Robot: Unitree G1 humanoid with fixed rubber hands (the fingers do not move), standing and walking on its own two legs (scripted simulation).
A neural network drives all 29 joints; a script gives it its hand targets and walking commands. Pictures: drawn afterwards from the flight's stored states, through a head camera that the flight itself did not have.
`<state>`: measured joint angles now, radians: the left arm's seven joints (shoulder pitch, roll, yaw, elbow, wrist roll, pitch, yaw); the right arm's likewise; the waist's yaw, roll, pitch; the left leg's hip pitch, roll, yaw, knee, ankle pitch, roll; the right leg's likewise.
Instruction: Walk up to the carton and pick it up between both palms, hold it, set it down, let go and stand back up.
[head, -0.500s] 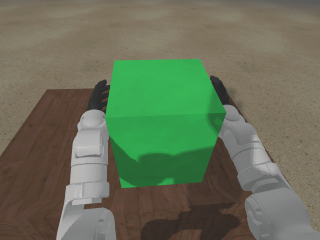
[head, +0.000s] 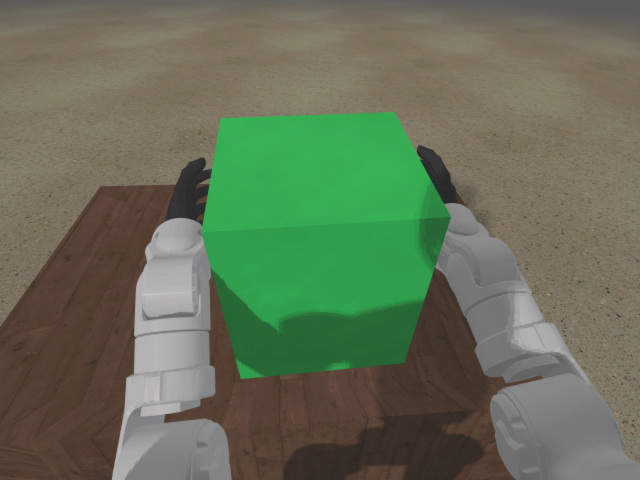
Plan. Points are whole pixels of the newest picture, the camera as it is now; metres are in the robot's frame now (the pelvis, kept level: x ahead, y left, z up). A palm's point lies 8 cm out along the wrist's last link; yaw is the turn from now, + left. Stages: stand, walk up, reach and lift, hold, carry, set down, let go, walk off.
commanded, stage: hold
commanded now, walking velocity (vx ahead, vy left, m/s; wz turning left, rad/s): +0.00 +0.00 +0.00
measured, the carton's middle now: (316, 246) +0.35 +0.01 +0.17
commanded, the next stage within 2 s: none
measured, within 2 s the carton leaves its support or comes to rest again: neither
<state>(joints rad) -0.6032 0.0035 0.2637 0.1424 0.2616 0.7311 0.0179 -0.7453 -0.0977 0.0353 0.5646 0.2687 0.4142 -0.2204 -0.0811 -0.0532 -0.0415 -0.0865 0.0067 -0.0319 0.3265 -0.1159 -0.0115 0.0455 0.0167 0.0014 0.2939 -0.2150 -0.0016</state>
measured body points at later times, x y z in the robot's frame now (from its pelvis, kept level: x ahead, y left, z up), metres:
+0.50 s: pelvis +0.00 +0.00 +0.00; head -0.06 +0.03 +0.45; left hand +0.37 +0.16 +0.20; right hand +0.38 -0.15 +0.21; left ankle +0.05 +0.12 -0.75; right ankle -0.02 -0.11 -0.75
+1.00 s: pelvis +0.00 +0.00 +0.00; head -0.06 +0.03 +0.45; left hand +0.37 +0.16 +0.21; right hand +0.38 -0.15 +0.21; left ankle +0.05 +0.12 -0.75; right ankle -0.02 -0.11 -0.75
